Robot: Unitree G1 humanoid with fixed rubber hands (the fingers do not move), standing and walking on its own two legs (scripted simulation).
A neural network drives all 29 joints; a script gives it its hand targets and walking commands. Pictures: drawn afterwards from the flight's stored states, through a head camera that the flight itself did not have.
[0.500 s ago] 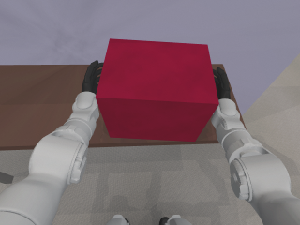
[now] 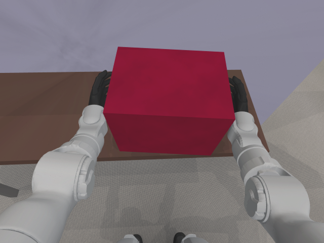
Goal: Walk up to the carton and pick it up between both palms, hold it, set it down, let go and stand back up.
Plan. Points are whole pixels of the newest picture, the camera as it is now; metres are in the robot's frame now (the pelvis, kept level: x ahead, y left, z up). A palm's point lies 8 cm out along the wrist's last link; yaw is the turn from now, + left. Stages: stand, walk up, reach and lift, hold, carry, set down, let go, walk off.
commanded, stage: reach and lift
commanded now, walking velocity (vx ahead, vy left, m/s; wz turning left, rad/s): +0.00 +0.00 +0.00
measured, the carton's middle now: (167, 105) +0.45 -0.02 +0.01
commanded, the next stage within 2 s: none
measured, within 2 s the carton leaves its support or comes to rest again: leaves its support in 0.80 s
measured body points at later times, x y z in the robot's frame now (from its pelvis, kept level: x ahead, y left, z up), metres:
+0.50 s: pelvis +0.03 +0.01 +0.02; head +0.11 +0.01 +0.46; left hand +0.46 +0.16 +0.04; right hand +0.42 -0.20 +0.04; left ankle +0.02 +0.12 -0.72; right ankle +0.02 -0.11 -0.72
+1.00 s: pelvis +0.00 +0.01 +0.02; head +0.09 +0.03 +0.46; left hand +0.43 +0.17 +0.05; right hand +0.40 -0.19 +0.05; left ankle +0.02 +0.12 -0.72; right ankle +0.02 -0.11 -0.72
